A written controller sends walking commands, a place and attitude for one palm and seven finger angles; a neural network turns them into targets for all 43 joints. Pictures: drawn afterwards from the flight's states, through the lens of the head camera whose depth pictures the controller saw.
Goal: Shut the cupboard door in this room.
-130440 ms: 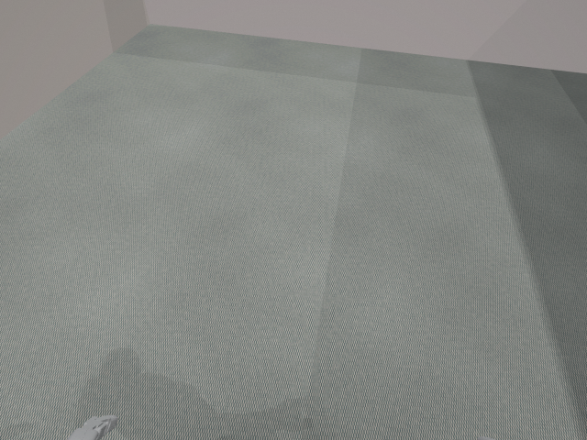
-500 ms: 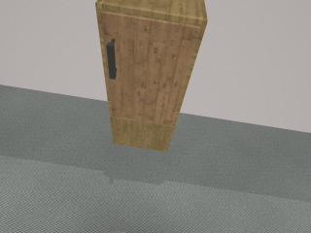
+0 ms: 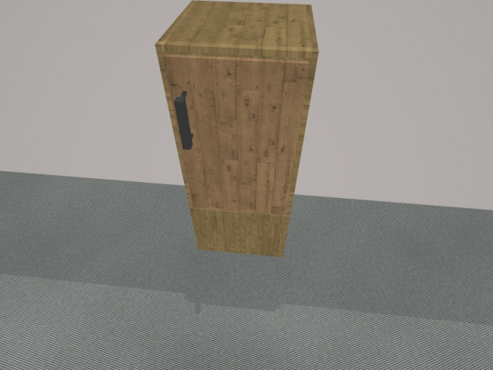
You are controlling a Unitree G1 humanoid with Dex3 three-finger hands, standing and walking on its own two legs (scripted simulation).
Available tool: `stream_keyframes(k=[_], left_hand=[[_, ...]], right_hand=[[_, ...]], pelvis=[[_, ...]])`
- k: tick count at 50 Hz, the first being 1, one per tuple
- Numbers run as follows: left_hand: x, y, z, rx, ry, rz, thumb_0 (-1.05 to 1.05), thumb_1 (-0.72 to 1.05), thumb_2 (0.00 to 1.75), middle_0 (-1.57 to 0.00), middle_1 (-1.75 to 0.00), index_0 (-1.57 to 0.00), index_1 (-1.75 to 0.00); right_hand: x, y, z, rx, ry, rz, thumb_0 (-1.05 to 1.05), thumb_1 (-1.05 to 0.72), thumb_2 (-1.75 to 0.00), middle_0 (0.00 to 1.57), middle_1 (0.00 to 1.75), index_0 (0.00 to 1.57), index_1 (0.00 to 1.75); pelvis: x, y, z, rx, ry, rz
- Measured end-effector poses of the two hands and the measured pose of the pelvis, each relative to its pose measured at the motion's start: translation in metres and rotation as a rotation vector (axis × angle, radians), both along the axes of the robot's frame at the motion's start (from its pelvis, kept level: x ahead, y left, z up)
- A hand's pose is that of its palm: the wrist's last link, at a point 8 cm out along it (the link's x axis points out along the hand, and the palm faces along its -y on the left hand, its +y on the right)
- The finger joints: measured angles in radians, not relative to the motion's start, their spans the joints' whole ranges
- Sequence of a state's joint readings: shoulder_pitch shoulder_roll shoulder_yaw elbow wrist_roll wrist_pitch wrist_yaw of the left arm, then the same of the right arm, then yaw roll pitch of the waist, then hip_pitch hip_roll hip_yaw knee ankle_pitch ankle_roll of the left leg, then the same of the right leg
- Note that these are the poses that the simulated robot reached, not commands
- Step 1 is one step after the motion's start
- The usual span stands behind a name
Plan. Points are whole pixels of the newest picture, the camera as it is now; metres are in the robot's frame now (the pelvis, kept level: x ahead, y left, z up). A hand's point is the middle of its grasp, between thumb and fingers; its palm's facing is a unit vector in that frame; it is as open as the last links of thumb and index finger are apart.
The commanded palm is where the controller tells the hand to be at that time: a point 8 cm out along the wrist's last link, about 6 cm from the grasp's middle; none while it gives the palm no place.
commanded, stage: let the arm hang, fingers relaxed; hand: left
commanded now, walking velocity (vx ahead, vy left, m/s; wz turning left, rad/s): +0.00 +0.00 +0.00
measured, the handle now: (185, 120) +0.75 +0.22 +0.00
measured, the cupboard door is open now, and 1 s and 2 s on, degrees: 0 0 0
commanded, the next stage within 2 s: look to check the result in 0.24 s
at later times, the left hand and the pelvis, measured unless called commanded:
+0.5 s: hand out of the picture +0.02 +0.15 -0.17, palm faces +0.03 -0.98 -0.18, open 7.4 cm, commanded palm none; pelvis +0.03 -0.02 +0.00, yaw +0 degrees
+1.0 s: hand out of the picture +0.01 +0.13 -0.18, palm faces +0.05 -0.98 -0.17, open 7.4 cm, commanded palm none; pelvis +0.04 -0.03 +0.00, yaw +0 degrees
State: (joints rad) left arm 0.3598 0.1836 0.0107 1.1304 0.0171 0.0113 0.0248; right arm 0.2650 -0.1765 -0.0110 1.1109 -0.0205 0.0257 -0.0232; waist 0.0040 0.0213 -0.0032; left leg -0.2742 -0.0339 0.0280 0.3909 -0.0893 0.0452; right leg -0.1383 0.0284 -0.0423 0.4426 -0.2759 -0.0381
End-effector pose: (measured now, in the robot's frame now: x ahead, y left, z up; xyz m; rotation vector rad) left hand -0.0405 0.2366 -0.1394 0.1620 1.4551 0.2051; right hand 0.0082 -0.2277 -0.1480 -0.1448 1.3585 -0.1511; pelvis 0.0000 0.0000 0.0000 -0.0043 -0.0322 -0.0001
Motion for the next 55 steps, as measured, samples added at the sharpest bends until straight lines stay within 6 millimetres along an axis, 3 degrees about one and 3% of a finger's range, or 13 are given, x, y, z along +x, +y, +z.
stream_keyframes(k=[9, 17, 24, 41, 55], left_hand=[[0.038, -0.028, -0.009, -0.062, -0.055, -0.028, 0.01, 0.90, 0.89, -0.20, -0.30, -0.20, -0.30], [0.053, -0.040, -0.008, -0.072, -0.050, -0.029, 0.01, 0.90, 0.89, -0.20, -0.30, -0.20, -0.30], [0.055, -0.042, -0.005, -0.053, -0.032, -0.017, 0.01, 0.90, 0.89, -0.20, -0.30, -0.20, -0.30], [0.049, -0.053, -0.006, -0.055, 0.000, 0.008, 0.01, 0.90, 0.89, -0.20, -0.30, -0.20, -0.30], [0.045, -0.060, -0.006, -0.061, 0.013, 0.010, 0.01, 0.90, 0.89, -0.20, -0.30, -0.20, -0.30]], right_hand=[[-0.004, -0.013, 0.006, -0.030, 0.032, -0.019, 0.01, -0.91, -0.90, 0.20, 0.30, 0.20, 0.30], [-0.004, -0.007, 0.005, -0.005, 0.071, -0.019, 0.01, -0.90, -0.90, 0.19, 0.30, 0.19, 0.30], [0.007, 0.000, 0.001, 0.024, 0.075, -0.016, 0.01, -0.91, -0.90, 0.20, 0.30, 0.20, 0.30], [0.032, -0.016, 0.002, 0.000, 0.044, -0.005, 0.01, -0.91, -0.90, 0.20, 0.30, 0.20, 0.30], [0.028, -0.018, 0.001, 0.007, 0.057, -0.007, 0.01, -0.91, -0.90, 0.20, 0.30, 0.20, 0.30]], pelvis=[[0.010, -0.009, 0.001, 0.003, 0.005, -0.002], [0.021, -0.014, 0.002, 0.005, 0.009, -0.001], [0.030, -0.019, 0.002, 0.008, 0.008, -0.002], [0.044, -0.027, 0.002, 0.013, -0.003, -0.005], [0.045, -0.031, 0.002, 0.015, -0.007, -0.007]])
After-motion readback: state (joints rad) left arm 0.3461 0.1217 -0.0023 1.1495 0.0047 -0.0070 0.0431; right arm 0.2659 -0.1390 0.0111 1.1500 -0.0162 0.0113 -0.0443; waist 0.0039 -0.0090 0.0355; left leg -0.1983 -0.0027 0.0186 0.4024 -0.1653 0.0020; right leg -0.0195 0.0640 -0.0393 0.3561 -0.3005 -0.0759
